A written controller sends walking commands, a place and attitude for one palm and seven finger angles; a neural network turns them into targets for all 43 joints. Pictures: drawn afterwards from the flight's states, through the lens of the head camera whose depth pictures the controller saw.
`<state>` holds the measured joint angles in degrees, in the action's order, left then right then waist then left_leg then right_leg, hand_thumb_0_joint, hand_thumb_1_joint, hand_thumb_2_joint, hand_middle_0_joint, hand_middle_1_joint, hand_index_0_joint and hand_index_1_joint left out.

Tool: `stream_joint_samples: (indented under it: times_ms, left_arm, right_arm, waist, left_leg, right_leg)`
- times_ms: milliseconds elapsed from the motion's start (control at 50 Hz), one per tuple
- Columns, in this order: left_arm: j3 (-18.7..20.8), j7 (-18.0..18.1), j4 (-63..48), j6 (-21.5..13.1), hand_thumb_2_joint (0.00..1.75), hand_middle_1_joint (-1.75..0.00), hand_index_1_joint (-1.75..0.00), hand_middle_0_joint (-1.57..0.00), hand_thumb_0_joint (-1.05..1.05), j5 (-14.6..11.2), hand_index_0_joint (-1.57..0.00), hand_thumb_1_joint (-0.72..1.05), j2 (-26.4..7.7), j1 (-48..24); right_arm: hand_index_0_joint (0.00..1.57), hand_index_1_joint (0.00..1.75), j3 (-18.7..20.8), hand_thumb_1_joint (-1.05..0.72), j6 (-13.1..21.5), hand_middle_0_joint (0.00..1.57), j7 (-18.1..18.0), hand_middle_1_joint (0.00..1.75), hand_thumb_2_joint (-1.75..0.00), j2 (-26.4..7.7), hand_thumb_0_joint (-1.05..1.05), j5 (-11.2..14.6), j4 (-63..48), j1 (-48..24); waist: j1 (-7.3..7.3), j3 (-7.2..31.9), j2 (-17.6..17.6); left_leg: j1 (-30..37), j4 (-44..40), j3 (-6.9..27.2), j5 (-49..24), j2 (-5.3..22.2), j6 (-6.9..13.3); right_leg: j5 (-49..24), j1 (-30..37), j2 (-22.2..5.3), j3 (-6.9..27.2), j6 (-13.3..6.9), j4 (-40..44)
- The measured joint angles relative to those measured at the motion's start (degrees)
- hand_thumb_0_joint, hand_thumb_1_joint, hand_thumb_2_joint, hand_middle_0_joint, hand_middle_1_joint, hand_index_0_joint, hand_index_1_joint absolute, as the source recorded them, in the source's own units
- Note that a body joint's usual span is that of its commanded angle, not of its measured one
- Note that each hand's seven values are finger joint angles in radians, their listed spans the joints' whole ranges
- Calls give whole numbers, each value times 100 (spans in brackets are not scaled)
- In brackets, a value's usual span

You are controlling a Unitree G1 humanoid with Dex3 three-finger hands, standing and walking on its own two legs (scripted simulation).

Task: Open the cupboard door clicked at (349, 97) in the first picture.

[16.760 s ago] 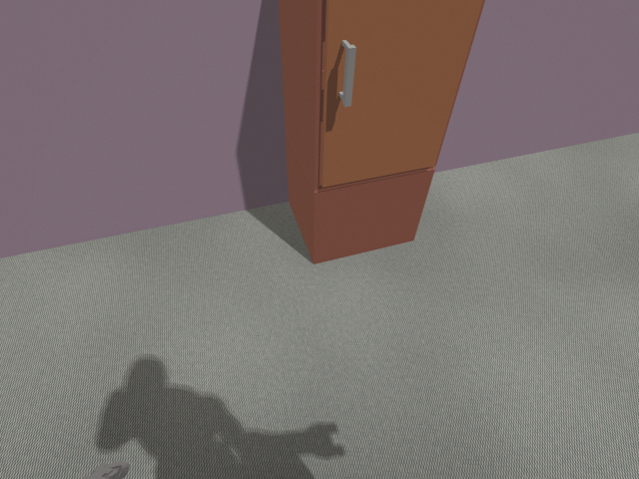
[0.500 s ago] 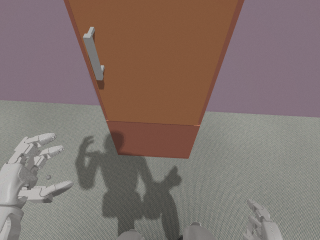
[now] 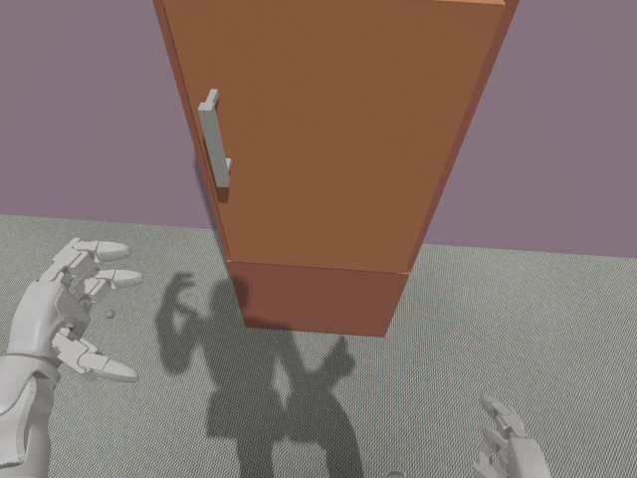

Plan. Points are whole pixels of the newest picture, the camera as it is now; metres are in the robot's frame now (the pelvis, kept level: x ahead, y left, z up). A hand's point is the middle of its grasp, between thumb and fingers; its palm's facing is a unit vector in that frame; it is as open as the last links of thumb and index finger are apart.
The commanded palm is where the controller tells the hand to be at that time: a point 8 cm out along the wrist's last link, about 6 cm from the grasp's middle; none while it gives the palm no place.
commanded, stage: raise the hand with hooked fingers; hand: left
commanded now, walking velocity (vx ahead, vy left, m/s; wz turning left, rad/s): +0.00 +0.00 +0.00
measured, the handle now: (218, 140) +0.57 +0.21 +0.08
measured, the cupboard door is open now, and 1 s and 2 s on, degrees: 0 0 0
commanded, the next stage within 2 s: move the hooked fingers beside the handle in 0.68 s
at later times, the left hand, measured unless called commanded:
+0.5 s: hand (118, 288) +0.29 +0.26 +0.09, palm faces +0.05 -1.00 +0.00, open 14.0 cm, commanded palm +0.26 +0.30 +0.09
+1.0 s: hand (127, 274) +0.31 +0.26 +0.09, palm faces +0.06 -1.00 +0.00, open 14.0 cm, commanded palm +0.30 +0.30 +0.09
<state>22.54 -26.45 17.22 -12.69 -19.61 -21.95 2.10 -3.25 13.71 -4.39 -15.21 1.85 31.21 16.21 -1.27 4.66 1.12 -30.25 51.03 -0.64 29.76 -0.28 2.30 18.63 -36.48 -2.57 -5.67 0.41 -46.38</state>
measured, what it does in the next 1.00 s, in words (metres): stands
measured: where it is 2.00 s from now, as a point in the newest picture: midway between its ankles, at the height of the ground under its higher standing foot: outside the picture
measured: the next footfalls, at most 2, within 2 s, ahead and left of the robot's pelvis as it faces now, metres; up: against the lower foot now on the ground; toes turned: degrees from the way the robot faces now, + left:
none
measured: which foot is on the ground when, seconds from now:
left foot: down 0.00-1.00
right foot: down 0.00-1.00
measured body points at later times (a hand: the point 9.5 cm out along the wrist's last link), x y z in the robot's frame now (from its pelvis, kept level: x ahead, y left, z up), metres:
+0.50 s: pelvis +0.00 -0.01 +0.01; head +0.04 -0.01 +0.46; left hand +0.29 +0.31 +0.09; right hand +0.15 -0.26 -0.07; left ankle -0.04 +0.09 -0.70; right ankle +0.04 -0.13 -0.70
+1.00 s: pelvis -0.02 -0.02 +0.01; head +0.04 -0.02 +0.45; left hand +0.30 +0.31 +0.09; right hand +0.14 -0.27 -0.08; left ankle -0.04 +0.09 -0.70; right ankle +0.04 -0.13 -0.70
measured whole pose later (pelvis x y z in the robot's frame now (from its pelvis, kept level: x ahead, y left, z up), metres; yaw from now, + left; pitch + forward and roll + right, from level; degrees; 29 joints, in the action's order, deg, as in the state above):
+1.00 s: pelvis -0.02 -0.02 +0.01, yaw +0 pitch +8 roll -1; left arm 25.2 -28.3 34.8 -14.1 -18.1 -25.3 -15.3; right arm -3.5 11.0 -6.3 -16.2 2.5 33.0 15.6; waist -0.3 2.4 0.3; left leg -29.8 48.4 0.0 26.8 0.5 0.6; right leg 16.4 -36.1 -1.7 -6.4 -1.5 -44.3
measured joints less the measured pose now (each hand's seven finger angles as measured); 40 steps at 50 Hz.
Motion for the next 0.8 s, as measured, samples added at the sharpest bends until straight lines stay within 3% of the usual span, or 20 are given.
stream_joint_samples:
  times_ms: [100,220,620,800]
  left_arm:
    - [156,-67,183,-32,30,-119,-119,-30,-1,-45,-30,-49,-98,-325]
    - [266,-220,584,220,30,-119,-119,-29,-1,-39,-30,-50,-259,-692]
    - [287,-224,718,-124,30,-120,-120,-30,-1,-43,-30,-50,-81,-608]
    - [263,-296,968,18,30,-120,-120,-30,-1,-64,-30,-50,-141,-712]
  right_arm:
    - [20,30,-5,-90,-64,21,-15,30,-89,-2,1,-1,77,24]
    - [20,30,23,-90,-171,21,-45,30,-89,-54,1,23,112,54]
    - [20,30,71,-90,-310,21,-36,30,-89,-72,1,9,69,76]
    - [20,30,28,-90,-306,21,-72,30,-89,-77,1,50,25,-3]
  waist:
    - [2,-15,-13]
    - [37,-28,24]
    - [66,-63,-34]
    - [64,-86,1]
  left_leg:
    - [129,-148,10,-42,10,-15]
    - [249,-349,-3,-130,17,-29]
    - [362,-494,-25,-257,84,-126]
    - [318,-468,-16,-304,87,-149]
  right_leg:
    - [-31,129,17,-10,-6,137]
    - [-101,234,35,0,-18,311]
    - [-187,290,110,17,-136,372]
    - [-227,249,110,10,-167,346]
